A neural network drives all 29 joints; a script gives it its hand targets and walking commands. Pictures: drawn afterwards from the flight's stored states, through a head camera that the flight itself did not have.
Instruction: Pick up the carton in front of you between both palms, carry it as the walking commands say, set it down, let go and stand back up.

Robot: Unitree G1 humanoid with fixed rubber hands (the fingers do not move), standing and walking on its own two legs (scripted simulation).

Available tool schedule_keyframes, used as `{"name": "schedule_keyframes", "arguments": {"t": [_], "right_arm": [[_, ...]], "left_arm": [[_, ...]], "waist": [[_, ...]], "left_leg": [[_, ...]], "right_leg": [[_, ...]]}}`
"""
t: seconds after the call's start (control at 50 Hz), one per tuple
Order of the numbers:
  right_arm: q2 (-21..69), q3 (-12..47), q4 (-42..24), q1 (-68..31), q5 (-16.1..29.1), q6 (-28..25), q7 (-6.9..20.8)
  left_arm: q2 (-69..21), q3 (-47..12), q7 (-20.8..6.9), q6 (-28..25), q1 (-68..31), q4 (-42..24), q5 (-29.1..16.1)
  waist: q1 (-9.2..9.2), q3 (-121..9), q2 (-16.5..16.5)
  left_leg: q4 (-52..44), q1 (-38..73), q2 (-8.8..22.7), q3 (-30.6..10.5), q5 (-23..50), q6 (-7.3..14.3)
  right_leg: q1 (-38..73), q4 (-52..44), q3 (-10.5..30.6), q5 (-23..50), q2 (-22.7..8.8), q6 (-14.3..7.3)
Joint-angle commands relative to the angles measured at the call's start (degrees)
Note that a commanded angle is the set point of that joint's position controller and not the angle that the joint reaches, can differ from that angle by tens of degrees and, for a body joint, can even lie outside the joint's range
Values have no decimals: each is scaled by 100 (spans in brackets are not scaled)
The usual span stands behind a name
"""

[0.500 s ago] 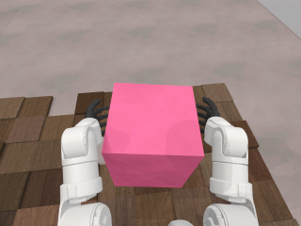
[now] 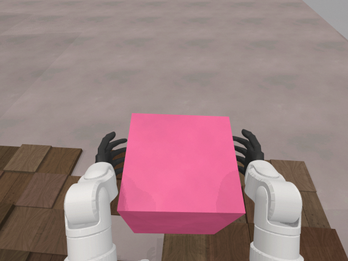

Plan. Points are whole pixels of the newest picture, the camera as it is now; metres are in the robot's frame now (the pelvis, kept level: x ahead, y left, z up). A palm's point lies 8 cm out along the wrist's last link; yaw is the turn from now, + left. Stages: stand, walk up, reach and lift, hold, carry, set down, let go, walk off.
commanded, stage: carry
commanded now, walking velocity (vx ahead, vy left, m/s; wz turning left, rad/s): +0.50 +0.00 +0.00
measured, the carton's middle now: (177, 180) +0.30 +0.02 +0.04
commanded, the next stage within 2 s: none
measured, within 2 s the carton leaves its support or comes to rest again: neither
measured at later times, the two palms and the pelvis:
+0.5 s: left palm (137, 81) +0.66 +0.18 +0.07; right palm (223, 86) +0.63 -0.12 +0.07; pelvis +0.32 +0.05 -0.01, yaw -1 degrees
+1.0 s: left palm (148, 32) +0.98 +0.18 +0.11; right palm (215, 34) +0.98 -0.12 +0.10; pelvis +0.65 +0.02 -0.01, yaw +0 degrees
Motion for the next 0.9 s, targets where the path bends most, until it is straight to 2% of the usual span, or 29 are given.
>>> {"name": "schedule_keyframes", "arguments": {"t": [0.0, 0.06, 0.12, 0.16, 0.18, 0.2, 0.22, 0.24, 0.26, 0.28, 0.3, 0.32, 0.36, 0.42, 0.46, 0.52, 0.6, 0.62, 0.64, 0.66, 0.68, 0.7, 0.72, 0.74, 0.76, 0.78, 0.8, 0.84, 0.88], "right_arm": [[4166, 3684, 133, -2691, 1570, 93, 619], [3854, 3571, 350, -3235, 1546, 125, 526], [3634, 3361, 693, -3811, 1598, 116, 434], [3507, 3127, 1031, -4069, 1585, 79, 373], [3439, 2992, 1227, -4082, 1551, 45, 338], [3458, 2875, 1419, -4097, 1553, 20, 320], [3385, 2777, 1546, -4417, 1590, -59, 306], [3807, 2916, 1713, -4425, 1778, -82, 326], [4073, 2989, 1637, -4699, 1929, -156, 367], [4452, 3119, 1615, -4951, 2084, -234, 433], [4793, 3258, 1543, -5286, 2211, -332, 505], [5055, 3346, 1534, -5501, 2302, -420, 579], [5417, 3458, 1603, -5628, 2378, -574, 714], [5657, 3526, 1689, -5302, 2289, -717, 844], [5719, 3580, 1644, -4996, 2214, -779, 906], [5618, 3773, 1270, -4569, 2128, -835, 925], [5071, 3942, 667, -4126, 2077, -816, 846], [4896, 3961, 546, -4030, 2074, -788, 811], [4714, 3977, 441, -3991, 2081, -739, 771], [4546, 3985, 386, -3968, 2079, -686, 726], [4323, 3940, 335, -4105, 2068, -630, 669], [4272, 3933, 355, -4128, 2047, -550, 620], [4064, 3780, 395, -4046, 2019, -478, 564], [3976, 3641, 422, -4158, 1993, -433, 500], [3993, 3527, 418, -4327, 1944, -413, 444], [4025, 3400, 512, -4401, 1836, -403, 406], [4031, 3246, 670, -4389, 1687, -397, 375], [4114, 3140, 861, -4422, 1527, -408, 367], [4212, 3148, 975, -4591, 1487, -440, 376]], "left_arm": [[-4019, -4121, -1061, 65, -3244, -260, -2154], [-3750, -3853, -960, 72, -3595, 176, -2016], [-3598, -3551, -788, 39, -4074, 662, -1890], [-3611, -3373, -667, -1, -4356, 994, -1795], [-3615, -3288, -610, -19, -4480, 1122, -1715], [-3564, -3171, -549, -39, -4695, 1239, -1621], [-3755, -3030, -510, -60, -4706, 1333, -1564], [-3721, -2962, -458, -81, -4794, 1414, -1525], [-3993, -2934, -434, -123, -4897, 1535, -1521], [-4257, -2856, -437, -198, -4930, 1650, -1465], [-4515, -2809, -466, -275, -4947, 1785, -1395], [-4740, -2836, -508, -353, -4967, 1870, -1349], [-5067, -2990, -598, -495, -4974, 1965, -1318], [-5382, -3188, -706, -664, -4675, 2029, -1229], [-5511, -3346, -778, -742, -4463, 1934, -1217], [-5506, -3634, -845, -804, -4113, 1583, -1313], [-5128, -3986, -838, -760, -3934, 846, -1519], [-4956, -4030, -825, -725, -3926, 705, -1563], [-4756, -4009, -803, -687, -3829, 632, -1576], [-4538, -3961, -773, -647, -3750, 595, -1577], [-4321, -3846, -743, -606, -3597, 617, -1538], [-3975, -3728, -692, -552, -3700, 645, -1498], [-3849, -3698, -649, -498, -3746, 747, -1610], [-3935, -3727, -641, -454, -3756, 772, -1733], [-4071, -3785, -654, -439, -3995, 726, -1877], [-4220, -3814, -681, -425, -4278, 690, -1989], [-4369, -3838, -709, -417, -4494, 748, -2056], [-4590, -3871, -783, -426, -4768, 899, -2170], [-4715, -3836, -839, -431, -4926, 1086, -2198]], "waist": [[-88, -841, -595], [-32, -635, -732], [-88, -475, -775], [-471, -875, -837], [-744, -1318, -452], [-941, -1707, 187], [-807, -2234, 1799], [-760, -2140, 1720], [-757, -2010, 1285], [-731, -1948, 390], [-684, -1893, 215], [-588, -1916, 318], [-580, -1889, 485], [-677, -1819, 569], [-725, -1684, 587], [-746, -1382, 564], [-781, -1202, 742], [-727, -1327, 874], [-506, -1532, 931], [-155, -1908, 818], [198, -2161, 453], [66, -2667, -832], [178, -2951, -1474], [184, -2751, -1226], [166, -2465, -712], [68, -2260, -371], [1, -2142, -190], [-85, -2057, -202], [-113, -1820, -216]], "left_leg": [[-894, -463, -9, 244, 815, -2], [-1167, -146, -98, 431, 1503, 185], [-1477, 214, -95, 438, 1708, 424], [-1554, 1432, -452, 809, 1249, 505], [-1785, 2505, -654, 1017, 1013, 451], [-1677, 3615, -157, 253, 572, 418], [-2258, 4831, 1555, -2955, -249, 1423], [-2841, 4709, 1645, -3677, -244, 1472], [-2671, 4426, 1537, -3146, 339, 1453], [-2555, 4044, 1431, -2665, 691, 1315], [-2555, 3702, 1389, -2387, 795, 1254], [-2647, 3431, 1283, -2101, 515, 1157], [-2756, 3283, 1259, -1891, 424, 1188], [-2852, 3624, 1293, -1613, 923, 1342], [-2895, 3916, 1240, -1343, 1507, 1309], [-2843, 4016, 891, -791, 2459, 1116], [-2665, 4156, 626, -209, 3839, 849], [-2306, 4203, 578, -84, 4438, 774], [-1774, 4132, 558, 110, 4965, 643], [-848, 3742, 455, 397, 4971, 437], [220, 2623, 241, 393, 3733, 338], [1571, 841, -309, 202, -112, 192], [3148, -558, -827, -258, -1689, 197], [3583, -1127, -460, -619, -1443, 398], [3364, -1213, -306, -693, -1147, 459], [3211, -1170, -197, -626, -982, 459], [2962, -1010, -65, -629, -844, 449], [2616, -831, 30, -541, -752, 396], [1619, -731, 88, -413, -903, 301]], "right_leg": [[1240, -505, 979, 2458, -1297, -449], [1013, -334, 606, 2869, -1163, -368], [974, -65, 429, 3212, -1169, -273], [814, 1042, 121, 4282, -1089, -145], [510, 2317, -251, 3986, -798, 25], [-466, 3761, -170, 2445, -596, 140], [-2407, 5687, 140, -64, 299, 367], [-3044, 6341, 797, -1130, 304, 227], [-3225, 6536, 865, -999, 66, 132], [-3171, 6257, 903, -724, -144, 113], [-3127, 5954, 897, -633, -269, 106], [-2989, 5648, 903, -533, -379, 133], [-3034, 5236, 724, -537, -373, 180], [-3528, 4532, 560, -196, -443, 300], [-3775, 3895, 443, 122, -479, 369], [-3535, 2651, 98, 889, -292, 364], [-2530, 1061, -328, 1723, 71, 166], [-2102, 905, -429, 1802, 192, 54], [-1461, 738, -597, 1844, 296, -37], [-248, 535, -658, 1935, 365, -114], [1084, 774, 9, 1702, -57, -212], [2702, 1283, 2305, 2960, -1626, -819], [3361, 854, 3813, 2014, -2134, -1640], [3166, 759, 3592, 1644, -2007, -1591], [2683, 704, 3205, 1896, -1824, -1390], [2224, 652, 2858, 2110, -1761, -1222], [1771, 533, 2606, 1910, -1699, -1118], [1237, 360, 2362, 1511, -1655, -1060], [831, 158, 2046, 1320, -1610, -1080]]}}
